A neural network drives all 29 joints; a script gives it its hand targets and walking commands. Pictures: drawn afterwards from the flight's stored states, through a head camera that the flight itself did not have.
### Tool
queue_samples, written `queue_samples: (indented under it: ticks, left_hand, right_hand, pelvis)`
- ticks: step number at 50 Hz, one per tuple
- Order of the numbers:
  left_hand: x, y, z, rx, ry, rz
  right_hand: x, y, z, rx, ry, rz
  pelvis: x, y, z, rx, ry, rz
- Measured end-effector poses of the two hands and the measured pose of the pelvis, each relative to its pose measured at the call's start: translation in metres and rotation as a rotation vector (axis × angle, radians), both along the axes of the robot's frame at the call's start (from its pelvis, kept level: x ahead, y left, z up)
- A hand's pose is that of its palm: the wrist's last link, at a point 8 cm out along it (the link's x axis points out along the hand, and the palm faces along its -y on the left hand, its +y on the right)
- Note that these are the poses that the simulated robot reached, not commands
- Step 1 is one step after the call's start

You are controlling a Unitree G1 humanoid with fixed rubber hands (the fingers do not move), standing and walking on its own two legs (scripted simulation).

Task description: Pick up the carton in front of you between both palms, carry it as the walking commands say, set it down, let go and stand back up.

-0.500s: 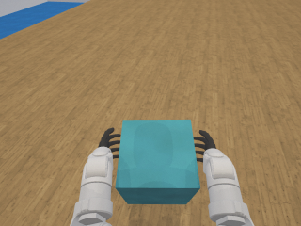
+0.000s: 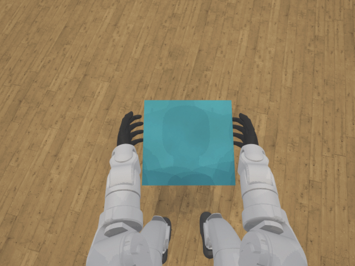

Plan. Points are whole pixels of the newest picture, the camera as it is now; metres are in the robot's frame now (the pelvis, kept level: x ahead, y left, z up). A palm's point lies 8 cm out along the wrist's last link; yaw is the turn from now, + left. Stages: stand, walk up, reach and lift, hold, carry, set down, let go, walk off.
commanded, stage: set down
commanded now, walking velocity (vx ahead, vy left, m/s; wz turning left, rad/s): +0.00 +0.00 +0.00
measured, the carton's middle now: (185, 147) +0.38 +0.01 -0.17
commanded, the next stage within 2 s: none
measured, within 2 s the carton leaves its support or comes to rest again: rests again in 1.92 s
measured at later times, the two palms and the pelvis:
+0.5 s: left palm (140, 146) +0.40 +0.15 -0.21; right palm (233, 143) +0.41 -0.14 -0.22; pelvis -0.03 +0.00 -0.14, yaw +1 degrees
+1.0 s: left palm (149, 152) +0.42 +0.15 -0.37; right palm (223, 146) +0.45 -0.14 -0.38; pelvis -0.05 -0.01 -0.26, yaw +3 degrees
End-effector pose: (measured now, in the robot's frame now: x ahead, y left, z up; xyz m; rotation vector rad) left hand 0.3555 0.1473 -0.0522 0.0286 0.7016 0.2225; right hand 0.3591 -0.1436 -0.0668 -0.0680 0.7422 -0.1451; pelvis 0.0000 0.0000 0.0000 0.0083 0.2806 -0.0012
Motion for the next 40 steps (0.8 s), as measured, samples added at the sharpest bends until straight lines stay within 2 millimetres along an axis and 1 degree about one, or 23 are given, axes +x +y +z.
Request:
queue_samples:
  ticks: [3,6,8,12,16,20,32,40]
  left_hand:
    - [0.002,0.0,-0.032,-0.011,-0.014,0.021]
    - [0.007,0.0,-0.055,-0.024,-0.041,0.046]
    - [0.011,0.0,-0.065,-0.032,-0.063,0.062]
    - [0.022,0.001,-0.079,-0.047,-0.092,0.082]
    - [0.031,0.002,-0.096,-0.051,-0.084,0.082]
    - [0.036,0.001,-0.119,-0.045,-0.057,0.074]
    - [0.048,-0.002,-0.202,-0.029,-0.049,0.082]
    - [0.057,-0.002,-0.253,-0.028,-0.045,0.091]
  right_hand:
    - [0.003,0.0,-0.032,0.01,-0.012,-0.013]
    - [0.009,0.002,-0.056,0.023,-0.035,-0.025]
    - [0.016,0.003,-0.067,0.03,-0.055,-0.03]
    - [0.031,0.004,-0.081,0.039,-0.081,-0.028]
    - [0.042,0.004,-0.097,0.04,-0.071,-0.015]
    - [0.048,0.002,-0.119,0.033,-0.045,-0.001]
    - [0.064,0.0,-0.204,0.017,-0.035,0.015]
    - [0.078,0.001,-0.256,0.01,-0.03,0.03]
  pelvis:
    - [-0.004,0.002,-0.016,0.001,0.103,-0.001]
    - [-0.008,0.003,-0.035,0.002,0.193,0.001]
    - [-0.01,0.004,-0.048,0.002,0.241,0.002]
    - [-0.014,0.005,-0.071,0.002,0.306,0.003]
    - [-0.017,0.005,-0.091,0.003,0.35,0.005]
    - [-0.021,0.004,-0.11,0.006,0.389,0.006]
    - [-0.034,-0.003,-0.177,0.019,0.486,0.01]
    - [-0.043,-0.008,-0.218,0.028,0.504,0.014]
